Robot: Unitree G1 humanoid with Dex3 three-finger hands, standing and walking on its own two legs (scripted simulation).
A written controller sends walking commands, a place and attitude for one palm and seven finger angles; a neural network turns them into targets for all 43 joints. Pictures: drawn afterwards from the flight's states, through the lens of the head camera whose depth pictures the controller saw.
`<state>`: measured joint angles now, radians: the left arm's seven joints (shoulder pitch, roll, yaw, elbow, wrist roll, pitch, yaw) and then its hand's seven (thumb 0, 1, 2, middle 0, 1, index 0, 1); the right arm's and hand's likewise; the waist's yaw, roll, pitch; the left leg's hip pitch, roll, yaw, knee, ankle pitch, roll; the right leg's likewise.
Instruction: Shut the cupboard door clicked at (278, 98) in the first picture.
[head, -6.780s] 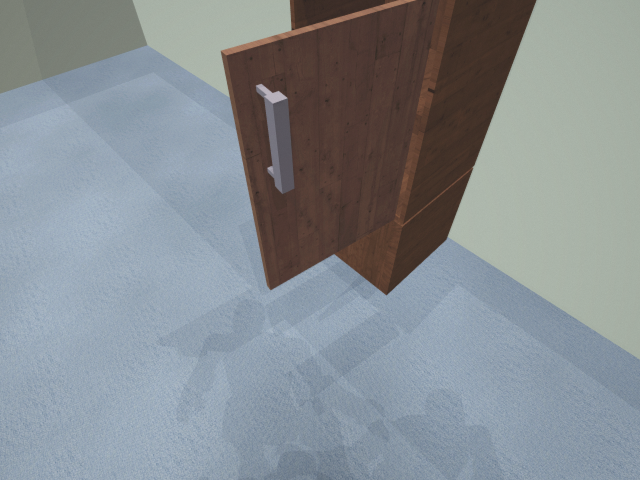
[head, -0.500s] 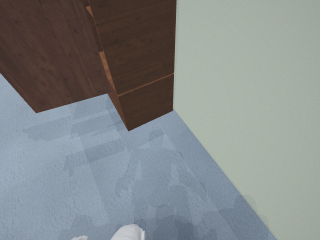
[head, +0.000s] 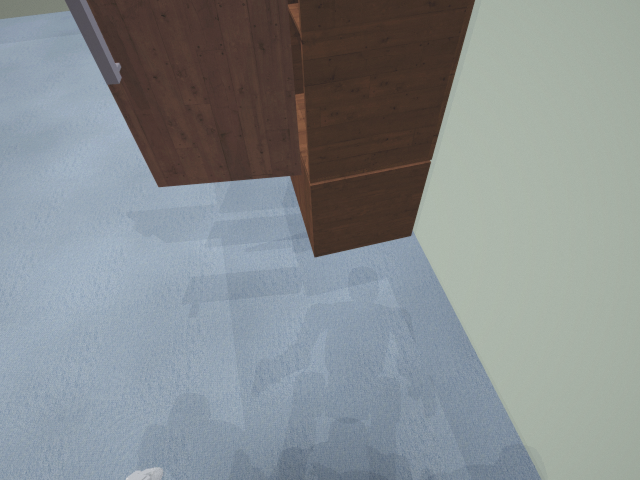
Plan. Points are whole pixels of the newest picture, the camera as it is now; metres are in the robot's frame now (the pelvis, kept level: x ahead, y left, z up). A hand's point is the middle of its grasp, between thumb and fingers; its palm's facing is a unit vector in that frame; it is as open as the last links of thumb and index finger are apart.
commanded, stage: turn to face it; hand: left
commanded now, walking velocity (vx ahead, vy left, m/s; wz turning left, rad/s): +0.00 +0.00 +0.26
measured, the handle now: (97, 34) +0.86 +0.49 +0.11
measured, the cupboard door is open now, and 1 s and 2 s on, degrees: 81 81 81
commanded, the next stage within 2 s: take the last steps up to it in 0.10 s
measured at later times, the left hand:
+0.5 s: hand out of the picture -0.01 +0.22 -0.17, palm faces +0.23 -0.95 -0.20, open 7.4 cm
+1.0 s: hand out of the picture +0.12 +0.23 -0.15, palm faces +0.29 -0.94 -0.20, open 7.2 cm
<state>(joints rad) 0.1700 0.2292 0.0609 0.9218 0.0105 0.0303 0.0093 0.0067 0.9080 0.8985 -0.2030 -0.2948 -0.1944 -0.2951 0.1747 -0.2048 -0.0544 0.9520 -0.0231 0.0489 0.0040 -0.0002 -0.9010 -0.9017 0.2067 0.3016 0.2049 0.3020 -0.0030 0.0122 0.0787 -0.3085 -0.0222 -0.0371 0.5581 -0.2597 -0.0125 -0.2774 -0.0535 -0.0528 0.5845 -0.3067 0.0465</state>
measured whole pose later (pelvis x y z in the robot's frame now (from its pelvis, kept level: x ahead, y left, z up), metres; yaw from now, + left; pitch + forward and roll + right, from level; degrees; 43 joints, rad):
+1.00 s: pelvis +0.15 +0.05 +0.02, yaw +14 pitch +0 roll +1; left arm 0.28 0.15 0.06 1.06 0.02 -0.06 0.00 0.00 0.94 0.90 -0.21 -0.30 -0.20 -0.30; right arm 0.25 -0.19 -0.07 1.06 -0.02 0.00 0.03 0.00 -0.91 -0.90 0.20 0.30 0.20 0.30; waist 0.00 0.00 0.06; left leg -0.50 0.08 0.06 0.84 -0.23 -0.03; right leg -0.10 -0.08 -0.16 0.36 -0.25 0.01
